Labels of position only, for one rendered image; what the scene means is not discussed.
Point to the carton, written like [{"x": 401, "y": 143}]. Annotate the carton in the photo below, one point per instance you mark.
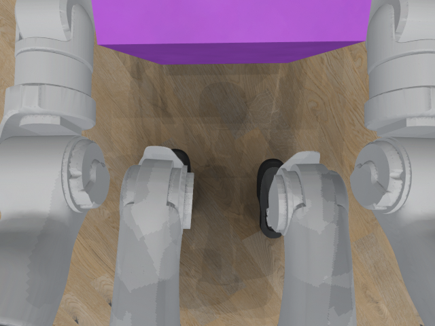
[{"x": 190, "y": 32}]

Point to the left robot upper arm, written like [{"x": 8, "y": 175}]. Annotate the left robot upper arm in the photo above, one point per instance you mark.
[{"x": 47, "y": 186}]

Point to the right robot upper arm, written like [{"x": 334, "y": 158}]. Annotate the right robot upper arm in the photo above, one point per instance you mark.
[{"x": 395, "y": 178}]

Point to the right robot thigh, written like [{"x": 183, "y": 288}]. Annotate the right robot thigh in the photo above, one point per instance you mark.
[{"x": 318, "y": 285}]

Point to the robot left forearm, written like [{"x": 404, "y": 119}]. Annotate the robot left forearm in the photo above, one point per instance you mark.
[{"x": 54, "y": 50}]

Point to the left robot foot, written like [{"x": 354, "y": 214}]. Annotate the left robot foot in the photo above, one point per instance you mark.
[{"x": 183, "y": 157}]

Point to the robot right forearm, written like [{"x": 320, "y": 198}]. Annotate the robot right forearm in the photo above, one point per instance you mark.
[{"x": 400, "y": 44}]

